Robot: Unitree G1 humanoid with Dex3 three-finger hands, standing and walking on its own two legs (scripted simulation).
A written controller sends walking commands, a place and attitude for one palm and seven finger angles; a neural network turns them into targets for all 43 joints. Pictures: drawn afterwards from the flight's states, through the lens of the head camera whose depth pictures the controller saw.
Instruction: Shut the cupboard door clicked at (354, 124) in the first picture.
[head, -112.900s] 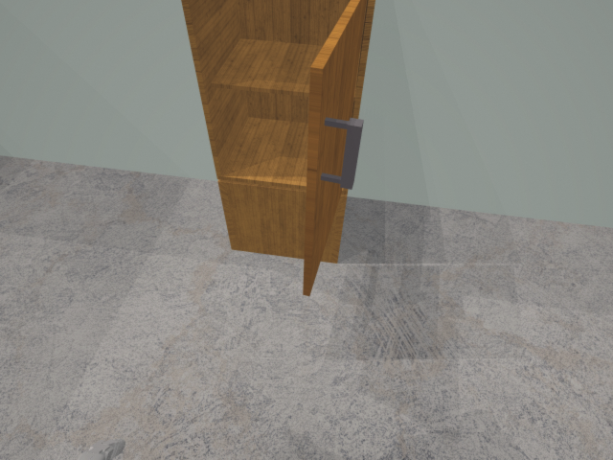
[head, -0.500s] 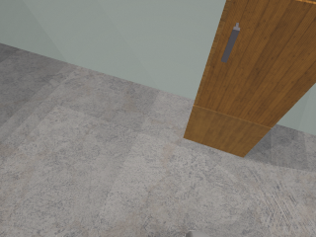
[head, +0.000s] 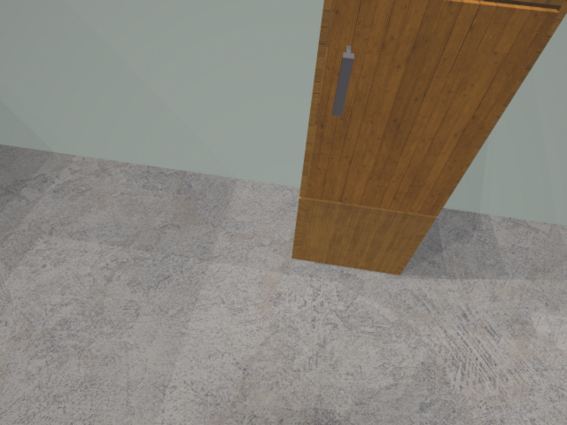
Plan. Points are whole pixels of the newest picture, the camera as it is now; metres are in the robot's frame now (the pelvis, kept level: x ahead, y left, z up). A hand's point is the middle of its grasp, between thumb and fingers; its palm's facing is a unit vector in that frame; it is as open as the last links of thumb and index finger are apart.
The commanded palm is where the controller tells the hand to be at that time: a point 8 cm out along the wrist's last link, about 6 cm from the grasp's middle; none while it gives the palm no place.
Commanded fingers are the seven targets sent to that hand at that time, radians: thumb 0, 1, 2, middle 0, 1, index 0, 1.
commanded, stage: take the last steps up to it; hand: left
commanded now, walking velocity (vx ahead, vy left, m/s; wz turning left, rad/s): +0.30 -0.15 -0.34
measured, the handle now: (342, 81) +0.78 -0.08 +0.08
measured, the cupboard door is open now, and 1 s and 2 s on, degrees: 0 0 0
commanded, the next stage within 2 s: come to a stop and stand still in 0.96 s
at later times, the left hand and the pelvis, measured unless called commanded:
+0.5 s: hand (220, 376) +0.22 +0.12 -0.15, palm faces -0.24 -0.95 -0.19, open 7.4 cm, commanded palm none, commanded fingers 0.00 0.90 0.90 -0.20 -0.30 -0.20 -0.30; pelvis +0.07 -0.05 +0.01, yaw -10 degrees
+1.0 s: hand (262, 376) +0.23 +0.05 -0.19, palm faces -0.09 -0.98 -0.15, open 7.4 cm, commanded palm none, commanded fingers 0.00 0.90 0.90 -0.20 -0.30 -0.20 -0.30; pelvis +0.24 -0.13 +0.00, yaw -8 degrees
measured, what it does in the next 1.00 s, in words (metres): walks ahead: right foot, then left foot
